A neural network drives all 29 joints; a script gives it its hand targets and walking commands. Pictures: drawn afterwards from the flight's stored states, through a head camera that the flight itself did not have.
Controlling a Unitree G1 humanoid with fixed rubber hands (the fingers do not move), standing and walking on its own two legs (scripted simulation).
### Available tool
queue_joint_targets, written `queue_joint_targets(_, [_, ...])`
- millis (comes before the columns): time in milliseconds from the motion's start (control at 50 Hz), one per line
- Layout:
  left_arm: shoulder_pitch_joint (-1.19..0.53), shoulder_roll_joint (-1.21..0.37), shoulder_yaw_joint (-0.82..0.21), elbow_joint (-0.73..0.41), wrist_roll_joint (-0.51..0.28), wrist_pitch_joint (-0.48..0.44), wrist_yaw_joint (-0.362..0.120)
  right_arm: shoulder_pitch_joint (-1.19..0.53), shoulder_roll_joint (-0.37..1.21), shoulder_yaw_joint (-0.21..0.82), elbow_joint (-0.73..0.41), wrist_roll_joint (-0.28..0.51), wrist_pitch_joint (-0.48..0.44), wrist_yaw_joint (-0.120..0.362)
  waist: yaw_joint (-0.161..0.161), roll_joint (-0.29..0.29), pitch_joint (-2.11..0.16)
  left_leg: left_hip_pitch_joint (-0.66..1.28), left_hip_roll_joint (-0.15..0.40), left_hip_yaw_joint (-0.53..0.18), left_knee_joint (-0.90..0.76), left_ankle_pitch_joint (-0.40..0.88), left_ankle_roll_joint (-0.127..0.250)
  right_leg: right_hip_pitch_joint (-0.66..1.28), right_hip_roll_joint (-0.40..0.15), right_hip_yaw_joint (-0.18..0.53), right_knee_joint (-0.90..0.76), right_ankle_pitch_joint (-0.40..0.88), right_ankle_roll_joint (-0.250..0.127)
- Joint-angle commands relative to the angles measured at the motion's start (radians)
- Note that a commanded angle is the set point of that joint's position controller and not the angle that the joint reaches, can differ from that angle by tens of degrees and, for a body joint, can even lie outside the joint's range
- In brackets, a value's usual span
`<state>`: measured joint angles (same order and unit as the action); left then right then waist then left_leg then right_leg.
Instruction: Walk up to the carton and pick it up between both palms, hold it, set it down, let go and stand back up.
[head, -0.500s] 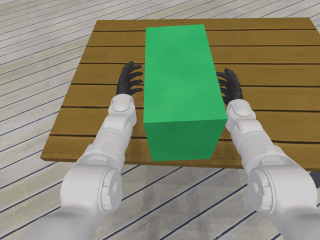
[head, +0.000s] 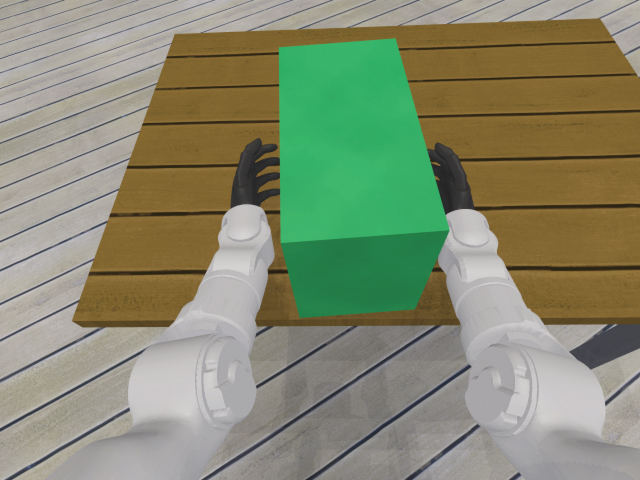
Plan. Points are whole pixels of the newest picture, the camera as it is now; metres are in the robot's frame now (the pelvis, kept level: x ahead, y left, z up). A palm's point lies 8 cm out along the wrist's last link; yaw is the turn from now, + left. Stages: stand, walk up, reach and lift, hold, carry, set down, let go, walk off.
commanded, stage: reach and lift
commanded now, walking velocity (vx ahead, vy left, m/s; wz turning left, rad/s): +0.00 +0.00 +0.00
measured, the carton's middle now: (347, 179) +0.52 +0.01 +0.03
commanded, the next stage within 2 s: none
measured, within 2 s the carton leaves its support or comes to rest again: neither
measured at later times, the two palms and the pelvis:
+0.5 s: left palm (251, 208) +0.45 +0.13 +0.06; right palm (452, 215) +0.45 -0.12 +0.05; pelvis +0.02 -0.01 +0.01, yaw +1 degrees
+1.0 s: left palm (250, 209) +0.45 +0.13 +0.06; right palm (452, 217) +0.45 -0.12 +0.04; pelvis +0.03 +0.00 +0.01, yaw +1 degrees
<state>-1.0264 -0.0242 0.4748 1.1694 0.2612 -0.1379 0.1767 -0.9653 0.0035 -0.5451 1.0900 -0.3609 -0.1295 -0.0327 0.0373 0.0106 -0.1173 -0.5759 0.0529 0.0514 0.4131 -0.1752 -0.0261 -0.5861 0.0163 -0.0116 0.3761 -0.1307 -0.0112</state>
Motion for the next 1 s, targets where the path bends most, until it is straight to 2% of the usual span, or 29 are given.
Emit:
queue_joint_targets(0, [-0.527,-0.196,-0.003,-0.166,0.128,-0.087,-0.078,-0.486,0.265,-0.002,-0.176,-0.171,-0.093,0.070,-0.004,-0.014,-0.825,0.380,-0.028,0.064,0.029,0.503,-0.038,0.514,0.007,-0.046,0.049,0.460,0.021])
queue_joint_targets(60, [-0.465,-0.329,-0.016,-0.142,0.186,-0.089,-0.101,-0.454,0.412,0.000,-0.145,-0.244,-0.111,0.111,-0.014,0.002,-0.790,0.401,-0.025,0.070,0.010,0.531,-0.039,0.538,0.004,-0.060,0.042,0.496,0.016])
queue_joint_targets(120, [-0.399,-0.408,-0.021,-0.122,0.207,-0.086,-0.121,-0.407,0.490,0.004,-0.116,-0.304,-0.125,0.131,-0.009,-0.004,-0.711,0.452,-0.018,0.080,0.009,0.565,-0.035,0.513,0.008,-0.078,0.030,0.515,0.028])
queue_joint_targets(140, [-0.372,-0.426,-0.019,-0.121,0.224,-0.078,-0.122,-0.401,0.506,0.006,-0.094,-0.299,-0.125,0.138,-0.011,-0.010,-0.680,0.450,-0.018,0.073,0.003,0.567,-0.030,0.509,0.008,-0.074,0.028,0.525,0.030])
queue_joint_targets(160, [-0.350,-0.424,-0.015,-0.111,0.222,-0.074,-0.127,-0.391,0.517,0.005,-0.088,-0.302,-0.124,0.140,0.003,-0.011,-0.662,0.431,-0.015,0.093,0.000,0.538,-0.025,0.516,0.005,-0.075,0.024,0.530,0.032])
queue_joint_targets(180, [-0.333,-0.425,-0.007,-0.105,0.233,-0.070,-0.130,-0.380,0.526,0.029,-0.087,-0.294,-0.126,0.142,-0.002,-0.009,-0.624,0.409,-0.019,0.085,-0.013,0.526,-0.028,0.533,0.003,-0.072,0.018,0.514,0.030])
queue_joint_targets(220, [-0.315,-0.425,-0.018,-0.123,0.227,-0.073,-0.134,-0.364,0.547,0.038,-0.090,-0.298,-0.141,0.136,0.010,-0.018,-0.642,0.390,-0.025,0.089,-0.008,0.549,-0.020,0.567,-0.005,-0.074,0.034,0.578,0.042])
queue_joint_targets(320, [-0.276,-0.447,-0.053,-0.124,0.214,-0.074,-0.147,-0.350,0.582,0.070,-0.081,-0.307,-0.167,0.125,-0.003,-0.021,-0.615,0.339,-0.029,0.092,-0.011,0.541,-0.009,0.602,-0.021,-0.072,0.057,0.662,0.054])
queue_joint_targets(380, [-0.299,-0.465,-0.043,-0.124,0.227,-0.069,-0.147,-0.361,0.591,0.081,-0.081,-0.298,-0.170,0.125,0.001,-0.013,-0.599,0.315,-0.026,0.086,-0.028,0.498,0.001,0.616,-0.032,-0.066,0.048,0.640,0.054])
queue_joint_targets(420, [-0.270,-0.464,-0.055,-0.115,0.217,-0.070,-0.153,-0.344,0.604,0.092,-0.084,-0.291,-0.173,0.120,-0.005,-0.024,-0.600,0.305,-0.027,0.090,-0.032,0.493,0.001,0.616,-0.031,-0.056,0.057,0.669,0.058])
queue_joint_targets(480, [-0.264,-0.453,-0.046,-0.115,0.216,-0.070,-0.156,-0.350,0.606,0.100,-0.110,-0.296,-0.177,0.115,-0.002,-0.058,-0.608,0.214,-0.047,0.092,-0.063,0.395,0.015,0.741,-0.047,-0.049,0.077,0.730,0.071])
queue_joint_targets(500, [-0.250,-0.461,-0.049,-0.116,0.220,-0.071,-0.157,-0.330,0.614,0.110,-0.108,-0.297,-0.180,0.117,0.006,-0.064,-0.610,0.214,-0.046,0.098,-0.069,0.409,0.017,0.754,-0.046,-0.047,0.087,0.752,0.076])
queue_joint_targets(540, [-0.241,-0.466,-0.056,-0.122,0.218,-0.071,-0.156,-0.326,0.624,0.123,-0.093,-0.287,-0.183,0.114,0.000,-0.068,-0.611,0.186,-0.046,0.093,-0.070,0.412,0.020,0.766,-0.044,-0.047,0.090,0.777,0.067])
queue_joint_targets(620, [-0.250,-0.504,-0.077,-0.118,0.220,-0.069,-0.162,-0.332,0.642,0.134,-0.096,-0.276,-0.189,0.117,-0.011,-0.038,-0.649,0.229,-0.038,0.093,-0.066,0.428,0.014,0.729,-0.038,-0.055,0.072,0.734,0.063])
queue_joint_targets(640, [-0.250,-0.512,-0.078,-0.123,0.220,-0.065,-0.161,-0.325,0.634,0.131,-0.091,-0.288,-0.190,0.118,-0.011,-0.034,-0.638,0.270,-0.030,0.074,-0.051,0.464,0.011,0.668,-0.031,-0.066,0.067,0.717,0.062])
queue_joint_targets(680, [-0.233,-0.525,-0.088,-0.131,0.218,-0.061,-0.156,-0.324,0.639,0.128,-0.084,-0.272,-0.192,0.126,-0.002,-0.006,-0.649,0.316,-0.023,0.085,-0.039,0.496,0.004,0.636,-0.022,-0.075,0.055,0.693,0.048])
queue_joint_targets(700, [-0.230,-0.527,-0.083,-0.122,0.216,-0.062,-0.155,-0.336,0.624,0.131,-0.091,-0.266,-0.195,0.130,-0.005,-0.015,-0.645,0.335,-0.022,0.085,-0.034,0.518,-0.001,0.639,-0.023,-0.077,0.052,0.696,0.052])
queue_joint_targets(720, [-0.217,-0.533,-0.084,-0.103,0.225,-0.057,-0.152,-0.345,0.620,0.139,-0.080,-0.262,-0.197,0.132,-0.015,-0.020,-0.635,0.341,-0.021,0.076,-0.030,0.516,-0.007,0.616,-0.017,-0.083,0.053,0.673,0.051])
queue_joint_targets(740, [-0.222,-0.539,-0.082,-0.122,0.230,-0.055,-0.154,-0.330,0.624,0.123,-0.084,-0.262,-0.197,0.132,-0.010,-0.013,-0.628,0.352,-0.016,0.074,-0.026,0.527,0.000,0.591,-0.012,-0.084,0.043,0.633,0.048])
queue_joint_targets(760, [-0.220,-0.548,-0.091,-0.124,0.230,-0.049,-0.154,-0.337,0.616,0.127,-0.083,-0.258,-0.198,0.137,-0.005,0.018,-0.622,0.374,-0.015,0.075,-0.018,0.552,-0.009,0.555,-0.005,-0.083,0.030,0.592,0.036])
queue_joint_targets(780, [-0.217,-0.553,-0.094,-0.125,0.234,-0.044,-0.155,-0.337,0.603,0.123,-0.085,-0.256,-0.199,0.137,-0.020,0.015,-0.619,0.396,-0.007,0.073,-0.015,0.573,-0.014,0.526,0.001,-0.086,0.027,0.571,0.033])
queue_joint_targets(800, [-0.218,-0.559,-0.089,-0.131,0.229,-0.043,-0.151,-0.347,0.609,0.115,-0.088,-0.254,-0.200,0.140,-0.002,0.024,-0.635,0.424,-0.008,0.080,-0.006,0.579,-0.006,0.511,-0.001,-0.092,0.024,0.561,0.036])
queue_joint_targets(820, [-0.196,-0.550,-0.091,-0.126,0.229,-0.037,-0.151,-0.333,0.614,0.113,-0.074,-0.253,-0.195,0.138,-0.013,0.023,-0.606,0.418,-0.009,0.076,-0.003,0.578,-0.009,0.489,0.001,-0.087,0.026,0.566,0.035])
queue_joint_targets(860, [-0.196,-0.558,-0.094,-0.127,0.225,-0.039,-0.154,-0.338,0.603,0.130,-0.086,-0.251,-0.199,0.137,-0.007,-0.005,-0.605,0.403,-0.010,0.069,-0.006,0.570,-0.006,0.509,-0.004,-0.084,0.022,0.598,0.033])
queue_joint_targets(900, [-0.184,-0.564,-0.107,-0.127,0.220,-0.042,-0.153,-0.341,0.615,0.155,-0.087,-0.244,-0.204,0.135,-0.006,-0.003,-0.624,0.357,-0.016,0.069,-0.004,0.571,-0.010,0.559,-0.007,-0.078,0.051,0.652,0.034])
queue_joint_targets(920, [-0.175,-0.566,-0.103,-0.119,0.229,-0.038,-0.152,-0.337,0.621,0.151,-0.085,-0.245,-0.201,0.138,-0.018,0.009,-0.611,0.355,-0.013,0.073,-0.001,0.583,0.000,0.551,-0.009,-0.082,0.050,0.639,0.042])
queue_joint_targets(940, [-0.173,-0.571,-0.117,-0.125,0.224,-0.035,-0.152,-0.335,0.621,0.154,-0.097,-0.249,-0.205,0.137,-0.008,0.004,-0.611,0.363,-0.014,0.074,-0.006,0.565,-0.001,0.549,-0.004,-0.087,0.043,0.608,0.042])
queue_joint_targets(960, [-0.189,-0.578,-0.120,-0.137,0.219,-0.037,-0.151,-0.348,0.614,0.143,-0.095,-0.247,-0.207,0.136,-0.022,0.006,-0.612,0.378,-0.010,0.066,-0.013,0.550,-0.004,0.532,-0.002,-0.090,0.037,0.595,0.037])
queue_joint_targets(980, [-0.181,-0.570,-0.103,-0.113,0.228,-0.034,-0.153,-0.333,0.616,0.145,-0.081,-0.247,-0.203,0.137,-0.012,-0.005,-0.587,0.384,-0.008,0.062,-0.010,0.561,-0.001,0.518,-0.001,-0.087,0.033,0.598,0.037])
